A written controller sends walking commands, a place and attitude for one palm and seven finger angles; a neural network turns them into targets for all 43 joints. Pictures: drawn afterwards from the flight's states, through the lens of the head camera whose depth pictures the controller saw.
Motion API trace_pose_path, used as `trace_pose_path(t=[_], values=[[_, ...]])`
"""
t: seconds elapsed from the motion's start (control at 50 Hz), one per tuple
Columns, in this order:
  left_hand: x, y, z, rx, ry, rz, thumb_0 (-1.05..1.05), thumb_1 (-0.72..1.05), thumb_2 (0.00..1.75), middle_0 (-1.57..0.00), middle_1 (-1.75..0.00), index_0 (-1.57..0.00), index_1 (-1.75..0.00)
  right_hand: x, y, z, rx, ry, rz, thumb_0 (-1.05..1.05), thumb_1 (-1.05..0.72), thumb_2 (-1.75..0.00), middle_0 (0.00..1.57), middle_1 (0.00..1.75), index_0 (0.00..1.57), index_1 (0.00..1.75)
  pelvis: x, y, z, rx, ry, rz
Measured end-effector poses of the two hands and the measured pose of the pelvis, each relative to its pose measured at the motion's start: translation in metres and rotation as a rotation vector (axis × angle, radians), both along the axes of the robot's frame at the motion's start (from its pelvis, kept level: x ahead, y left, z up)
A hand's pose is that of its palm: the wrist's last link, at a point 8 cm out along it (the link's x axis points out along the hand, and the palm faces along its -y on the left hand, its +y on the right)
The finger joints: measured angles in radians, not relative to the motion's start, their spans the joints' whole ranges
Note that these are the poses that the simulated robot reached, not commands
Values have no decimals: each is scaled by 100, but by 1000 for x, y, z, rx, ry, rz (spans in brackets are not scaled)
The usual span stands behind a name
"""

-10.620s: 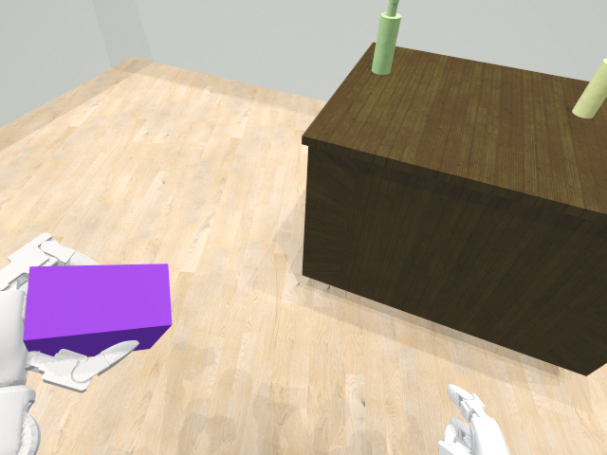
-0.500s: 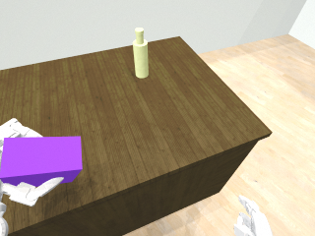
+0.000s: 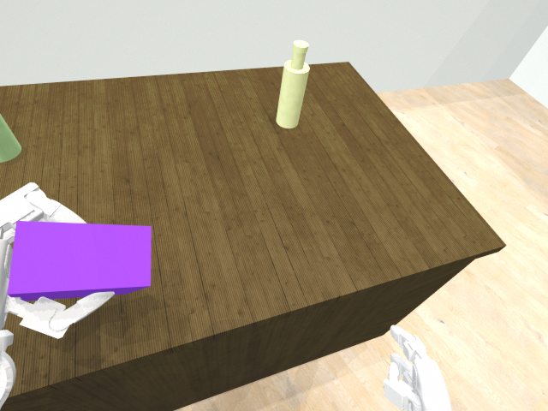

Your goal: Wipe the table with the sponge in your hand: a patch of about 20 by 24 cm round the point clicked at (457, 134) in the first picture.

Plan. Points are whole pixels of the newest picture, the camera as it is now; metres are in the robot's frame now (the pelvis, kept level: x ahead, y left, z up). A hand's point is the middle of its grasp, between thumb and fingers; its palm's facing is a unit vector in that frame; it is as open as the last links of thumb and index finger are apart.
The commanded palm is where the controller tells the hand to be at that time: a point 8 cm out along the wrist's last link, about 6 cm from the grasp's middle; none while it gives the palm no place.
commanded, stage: come to a stop and stand still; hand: left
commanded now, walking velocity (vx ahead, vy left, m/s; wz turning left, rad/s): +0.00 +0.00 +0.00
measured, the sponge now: (100, 264) +0.23 +0.22 +0.14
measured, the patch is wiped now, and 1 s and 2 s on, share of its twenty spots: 0.00 0.00 0.00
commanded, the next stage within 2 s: look again from close up in 0.32 s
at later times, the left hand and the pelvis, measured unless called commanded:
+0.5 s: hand (44, 253) +0.22 +0.26 +0.17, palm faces +0.39 -0.84 -0.38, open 9.8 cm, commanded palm +0.16 +0.30 +0.17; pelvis +0.00 +0.01 +0.00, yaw +1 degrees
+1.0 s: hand (93, 249) +0.23 +0.22 +0.17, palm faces +0.37 -0.84 -0.40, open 9.8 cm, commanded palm +0.17 +0.25 +0.17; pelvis +0.01 -0.03 +0.00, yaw +0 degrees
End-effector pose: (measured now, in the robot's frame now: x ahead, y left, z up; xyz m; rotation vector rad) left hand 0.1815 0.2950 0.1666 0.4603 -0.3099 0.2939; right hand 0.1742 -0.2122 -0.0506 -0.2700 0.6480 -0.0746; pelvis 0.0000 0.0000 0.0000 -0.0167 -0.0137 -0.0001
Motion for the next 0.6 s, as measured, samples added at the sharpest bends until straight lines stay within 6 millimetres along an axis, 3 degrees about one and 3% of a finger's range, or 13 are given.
trace_pose_path(t=[0.1,0.28,0.42,0.6], values=[[-5,28,19,12,-108,80,-1,-47,102,-77,-134,-78,-135,6,24,-1,13,-6,50,1,-90,-90,21,30,20,30,0,15,0,-2,1,6],[0,19,1,-38,-18,33,-1,-47,102,-77,-134,-78,-135,5,43,-9,57,14,54,1,-90,-90,21,30,20,30,1,26,1,-2,1,0],[0,19,4,-7,-8,48,-1,-47,102,-77,-134,-78,-135,-3,29,-9,37,44,31,1,-90,-90,21,30,20,30,1,18,2,-7,-1,7],[-2,-1,10,7,1,45,-1,-47,102,-77,-134,-77,-135,-4,-3,-11,18,49,-8,1,-90,-90,21,30,20,30,4,6,3,-9,6,12]])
